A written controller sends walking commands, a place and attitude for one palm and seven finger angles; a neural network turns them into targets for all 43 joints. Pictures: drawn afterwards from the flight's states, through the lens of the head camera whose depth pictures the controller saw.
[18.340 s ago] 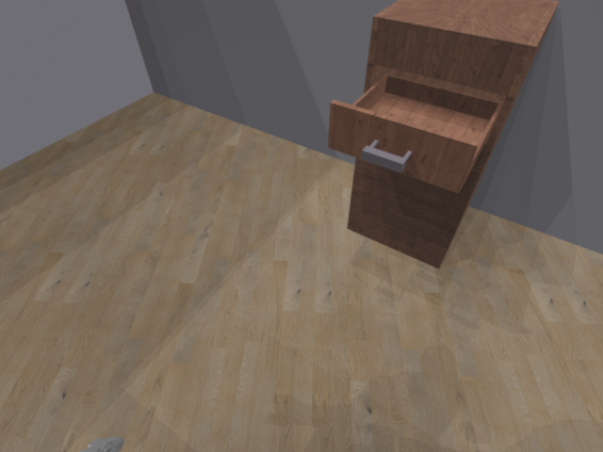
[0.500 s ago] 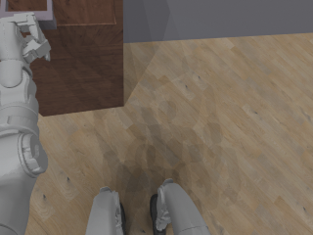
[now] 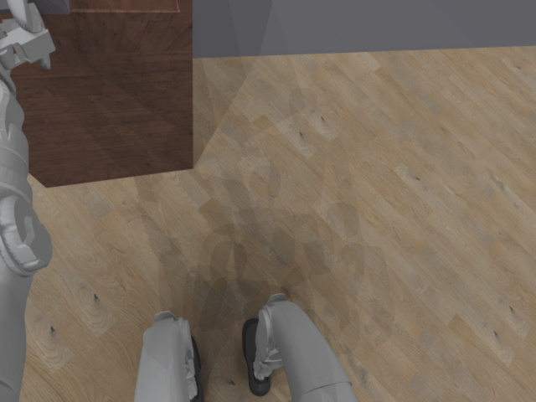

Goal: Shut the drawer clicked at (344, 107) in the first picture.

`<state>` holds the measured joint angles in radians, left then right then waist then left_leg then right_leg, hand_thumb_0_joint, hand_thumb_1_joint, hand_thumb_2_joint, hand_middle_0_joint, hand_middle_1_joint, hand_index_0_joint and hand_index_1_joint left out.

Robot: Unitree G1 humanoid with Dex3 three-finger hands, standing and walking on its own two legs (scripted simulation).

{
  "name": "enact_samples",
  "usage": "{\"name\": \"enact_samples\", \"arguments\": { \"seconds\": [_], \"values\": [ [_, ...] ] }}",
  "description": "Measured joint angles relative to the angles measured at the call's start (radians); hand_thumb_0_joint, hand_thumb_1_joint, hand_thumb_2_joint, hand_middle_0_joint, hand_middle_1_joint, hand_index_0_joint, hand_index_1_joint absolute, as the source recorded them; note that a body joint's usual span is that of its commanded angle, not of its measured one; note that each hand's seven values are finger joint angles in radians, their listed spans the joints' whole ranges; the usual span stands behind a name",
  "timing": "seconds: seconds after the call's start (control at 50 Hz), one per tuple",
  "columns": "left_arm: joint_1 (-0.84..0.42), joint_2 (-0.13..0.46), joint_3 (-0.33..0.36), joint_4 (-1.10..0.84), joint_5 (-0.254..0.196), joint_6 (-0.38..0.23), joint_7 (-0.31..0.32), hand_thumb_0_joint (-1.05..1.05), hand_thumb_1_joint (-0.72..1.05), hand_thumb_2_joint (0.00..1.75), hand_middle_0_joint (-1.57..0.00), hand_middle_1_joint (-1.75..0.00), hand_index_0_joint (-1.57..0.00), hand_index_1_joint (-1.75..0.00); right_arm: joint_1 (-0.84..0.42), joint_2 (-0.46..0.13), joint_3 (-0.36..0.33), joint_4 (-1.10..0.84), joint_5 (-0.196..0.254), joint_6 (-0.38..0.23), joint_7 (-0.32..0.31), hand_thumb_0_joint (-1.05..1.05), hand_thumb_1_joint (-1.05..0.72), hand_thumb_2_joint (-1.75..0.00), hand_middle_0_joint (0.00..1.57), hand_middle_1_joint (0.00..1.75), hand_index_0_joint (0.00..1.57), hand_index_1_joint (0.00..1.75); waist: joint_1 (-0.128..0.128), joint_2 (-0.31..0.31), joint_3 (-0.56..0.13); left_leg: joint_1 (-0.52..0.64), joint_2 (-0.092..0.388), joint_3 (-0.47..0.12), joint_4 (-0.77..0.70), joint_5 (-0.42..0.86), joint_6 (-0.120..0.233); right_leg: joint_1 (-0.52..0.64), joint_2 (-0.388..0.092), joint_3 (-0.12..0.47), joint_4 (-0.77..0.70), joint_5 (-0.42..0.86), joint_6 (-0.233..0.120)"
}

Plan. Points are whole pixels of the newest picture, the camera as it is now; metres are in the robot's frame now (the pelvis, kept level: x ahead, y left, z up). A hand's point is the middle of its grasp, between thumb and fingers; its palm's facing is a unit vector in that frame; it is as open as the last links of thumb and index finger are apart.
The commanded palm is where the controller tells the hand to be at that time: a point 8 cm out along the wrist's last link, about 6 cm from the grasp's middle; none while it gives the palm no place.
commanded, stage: pull the fist back off the drawer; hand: left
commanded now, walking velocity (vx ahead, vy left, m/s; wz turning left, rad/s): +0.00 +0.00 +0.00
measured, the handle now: out of the picture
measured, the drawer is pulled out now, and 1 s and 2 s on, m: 0.00 0.00 0.00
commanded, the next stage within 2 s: draw the hand back to the body in 0.54 s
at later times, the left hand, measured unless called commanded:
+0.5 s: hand (43, 30) +0.58 +0.20 +0.08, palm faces +0.11 -0.99 -0.03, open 3.3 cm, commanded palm +0.55 +0.22 +0.07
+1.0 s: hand out of the picture +0.47 +0.23 +0.15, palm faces +0.15 -0.99 -0.03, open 3.2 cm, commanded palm +0.43 +0.26 +0.15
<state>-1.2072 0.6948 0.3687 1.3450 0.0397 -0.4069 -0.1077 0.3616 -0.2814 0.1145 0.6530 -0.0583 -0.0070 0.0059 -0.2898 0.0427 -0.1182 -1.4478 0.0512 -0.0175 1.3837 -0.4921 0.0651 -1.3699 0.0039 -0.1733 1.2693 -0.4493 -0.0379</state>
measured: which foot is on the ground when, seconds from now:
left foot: down 0.00-1.00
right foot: down 0.00-1.00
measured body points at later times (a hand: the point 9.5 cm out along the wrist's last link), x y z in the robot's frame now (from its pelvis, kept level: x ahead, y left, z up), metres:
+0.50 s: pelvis +0.03 +0.01 +0.02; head +0.20 +0.04 +0.44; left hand +0.57 +0.25 +0.08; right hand +0.01 -0.25 -0.08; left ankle +0.06 +0.08 -0.59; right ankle +0.07 -0.11 -0.59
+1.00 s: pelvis +0.08 +0.01 +0.09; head +0.17 +0.03 +0.53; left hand +0.46 +0.28 +0.15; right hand +0.18 -0.24 -0.02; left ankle +0.06 +0.08 -0.59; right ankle +0.07 -0.11 -0.59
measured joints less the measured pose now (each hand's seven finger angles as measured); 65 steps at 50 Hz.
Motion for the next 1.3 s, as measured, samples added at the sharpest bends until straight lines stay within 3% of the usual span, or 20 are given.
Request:
{"name": "enact_samples", "arguments": {
  "seconds": [0.16,0.4,0.64,0.74,0.84,0.94,1.04,1.16,1.22,1.3],
  "values": [
    [0.001,0.006,0.015,-0.025,0.003,0.014,-0.012,0.09,0.68,0.96,-1.40,-1.60,-1.40,-1.60,0.022,0.003,-0.004,-0.007,-0.004,-0.001,0.012,0.00,-0.90,-0.90,0.20,0.30,0.20,0.30,0.000,0.005,0.005,-0.012,0.003,0.001,0.010,0.000,0.004,-0.010,0.003,0.002,0.004,0.005,0.004],
    [0.147,-0.105,0.060,-0.160,-0.037,0.005,0.014,0.07,0.81,0.92,-1.40,-1.60,-1.40,-1.60,0.039,0.015,-0.027,-0.015,-0.003,0.034,0.042,0.01,-0.90,-0.90,0.20,0.30,0.20,0.30,0.036,0.011,-0.007,0.073,0.006,0.029,-0.043,-0.017,0.009,0.060,0.011,0.033,-0.042,-0.004,0.015],
    [0.278,-0.196,0.052,-0.215,-0.075,-0.041,0.020,0.02,0.89,0.91,-1.40,-1.60,-1.40,-1.60,0.002,0.018,-0.056,-0.045,0.010,0.079,0.048,0.00,-0.90,-0.90,0.20,0.30,0.20,0.30,0.083,0.007,-0.022,0.190,0.001,0.052,-0.098,-0.053,0.007,0.160,0.012,0.059,-0.080,-0.043,0.021],
    [0.392,-0.244,0.041,-0.370,-0.098,-0.062,0.004,0.02,0.89,0.90,-1.40,-1.60,-1.40,-1.60,-0.020,0.022,-0.078,-0.058,0.020,0.106,0.053,0.00,-0.90,-0.90,0.20,0.30,0.20,0.30,0.110,0.005,-0.021,0.236,0.002,0.060,-0.127,-0.061,0.003,0.200,0.016,0.069,-0.105,-0.050,0.022],
    [0.620,-0.311,-0.005,-0.599,-0.161,0.015,-0.018,0.01,0.90,0.90,-1.40,-1.60,-1.39,-1.60,-0.021,0.031,-0.089,-0.083,0.058,0.124,0.049,0.01,-0.90,-0.90,0.20,0.30,0.20,0.30,0.156,0.009,-0.022,0.379,0.000,0.074,-0.239,-0.042,0.001,0.335,0.022,0.087,-0.213,-0.028,0.026],
    [0.823,-0.365,-0.062,-0.775,-0.221,0.066,-0.008,0.01,0.90,0.90,-1.40,-1.60,-1.40,-1.60,-0.018,0.039,-0.084,-0.101,0.087,0.097,0.029,0.01,-0.90,-0.90,0.20,0.30,0.20,0.30,0.198,-0.002,-0.035,0.548,-0.013,0.069,-0.366,-0.007,-0.005,0.506,0.021,0.089,-0.338,0.004,0.027],
    [0.914,-0.378,-0.111,-0.841,-0.239,0.065,-0.009,0.01,0.90,0.90,-1.40,-1.60,-1.40,-1.60,-0.056,0.027,-0.088,-0.104,0.097,0.066,0.014,0.01,-0.90,-0.90,0.20,0.30,0.20,0.30,0.224,-0.010,-0.037,0.654,-0.025,0.052,-0.417,0.007,-0.009,0.622,0.014,0.074,-0.392,0.011,0.024],
    [1.025,-0.405,-0.172,-0.953,-0.261,0.118,-0.049,0.01,0.90,0.91,-1.40,-1.60,-1.40,-1.60,-0.106,0.008,-0.098,-0.124,0.108,0.039,-0.006,0.01,-0.90,-0.90,0.20,0.30,0.20,0.30,0.246,0.005,-0.020,0.755,-0.036,0.054,-0.463,0.026,-0.007,0.721,0.006,0.076,-0.432,0.027,0.028],
    [1.097,-0.396,-0.208,-1.038,-0.187,0.187,0.033,0.01,0.90,0.90,-1.40,-1.60,-1.40,-1.60,-0.127,0.022,-0.093,-0.134,0.109,0.060,-0.033,0.01,-0.90,-0.90,0.20,0.30,0.20,0.30,0.258,-0.005,-0.003,0.840,-0.044,0.073,-0.523,0.048,-0.003,0.790,0.000,0.095,-0.470,0.042,0.030],
    [1.190,-0.381,-0.226,-1.132,-0.142,0.272,0.131,0.01,0.89,0.90,-1.40,-1.60,-1.40,-1.60,-0.139,0.039,-0.075,-0.150,0.114,0.073,-0.066,0.01,-0.90,-0.90,0.20,0.30,0.20,0.30,0.269,-0.005,0.023,0.959,-0.052,0.083,-0.620,0.089,-0.006,0.900,-0.004,0.106,-0.552,0.076,0.029]
  ]
}}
